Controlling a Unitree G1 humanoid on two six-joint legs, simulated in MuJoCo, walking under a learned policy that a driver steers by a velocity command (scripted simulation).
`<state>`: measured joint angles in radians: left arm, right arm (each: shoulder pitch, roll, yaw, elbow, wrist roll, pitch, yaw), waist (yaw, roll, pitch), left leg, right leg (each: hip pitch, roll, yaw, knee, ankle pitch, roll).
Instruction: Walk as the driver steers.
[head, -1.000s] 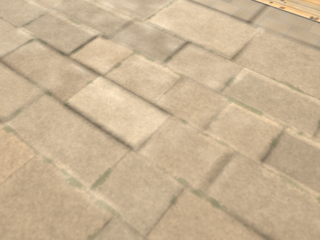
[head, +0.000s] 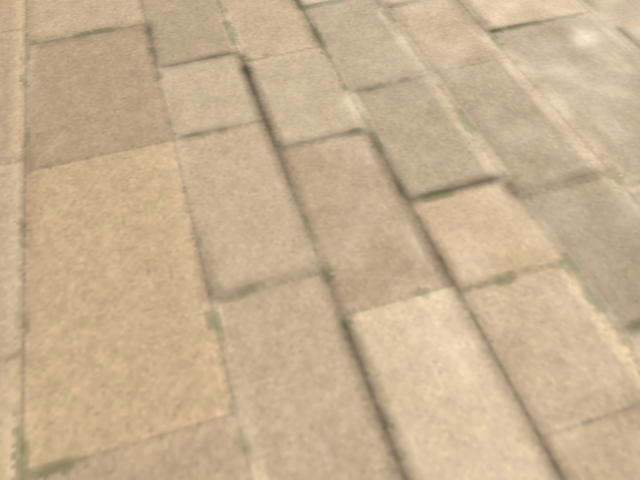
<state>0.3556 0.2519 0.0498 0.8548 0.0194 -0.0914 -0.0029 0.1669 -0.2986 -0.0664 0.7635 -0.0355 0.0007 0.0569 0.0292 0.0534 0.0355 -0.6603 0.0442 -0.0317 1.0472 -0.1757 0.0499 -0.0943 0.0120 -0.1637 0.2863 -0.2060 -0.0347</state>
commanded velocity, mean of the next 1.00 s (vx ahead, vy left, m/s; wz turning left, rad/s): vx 0.50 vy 0.00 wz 0.49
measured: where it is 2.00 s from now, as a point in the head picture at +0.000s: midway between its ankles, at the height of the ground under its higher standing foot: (192, 281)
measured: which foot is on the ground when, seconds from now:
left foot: up 0.00-0.20, down 0.22-0.80, up 0.82-1.00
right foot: down 0.00-0.24, up 0.26-0.78, down 0.80-1.00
